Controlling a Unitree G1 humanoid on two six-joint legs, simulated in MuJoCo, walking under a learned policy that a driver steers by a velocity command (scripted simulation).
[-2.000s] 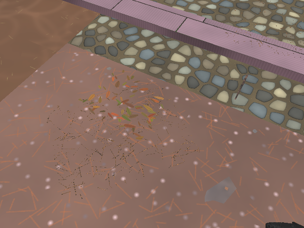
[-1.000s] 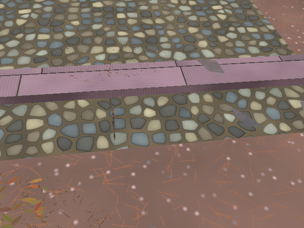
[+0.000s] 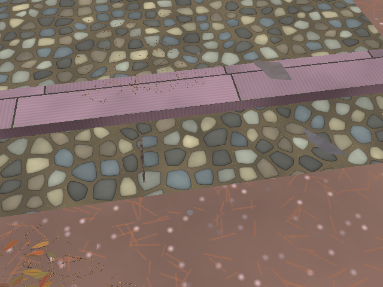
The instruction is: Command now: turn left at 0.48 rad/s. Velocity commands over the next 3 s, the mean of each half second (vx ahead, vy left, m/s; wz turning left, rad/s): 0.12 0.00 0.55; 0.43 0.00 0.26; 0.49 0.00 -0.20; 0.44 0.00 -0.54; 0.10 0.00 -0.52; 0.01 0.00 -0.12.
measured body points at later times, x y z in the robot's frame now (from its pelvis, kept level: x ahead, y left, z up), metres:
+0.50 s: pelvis +0.04 +0.06 +0.02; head +0.06 +0.09 +0.47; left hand +0.15 +0.37 -0.08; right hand +0.22 -0.19 -0.07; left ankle +0.00 +0.13 -0.73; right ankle +0.15 -0.09 -0.69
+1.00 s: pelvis +0.24 +0.11 +0.01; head +0.27 +0.11 +0.46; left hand +0.09 +0.34 -0.11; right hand +0.54 +0.00 -0.07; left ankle +0.33 +0.31 -0.69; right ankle +0.18 -0.06 -0.73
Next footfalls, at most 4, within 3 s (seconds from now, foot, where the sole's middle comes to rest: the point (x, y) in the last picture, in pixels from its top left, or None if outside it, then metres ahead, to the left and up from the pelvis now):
0.16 left None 0.04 0.14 -0.77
0.64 right None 0.21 -0.04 -0.77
1.10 left None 0.39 0.33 -0.77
1.64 right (146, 207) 0.75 0.21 -0.77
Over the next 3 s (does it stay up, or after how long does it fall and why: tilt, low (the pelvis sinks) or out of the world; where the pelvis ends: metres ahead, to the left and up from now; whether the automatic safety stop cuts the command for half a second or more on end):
stays up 0.86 0.30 0.01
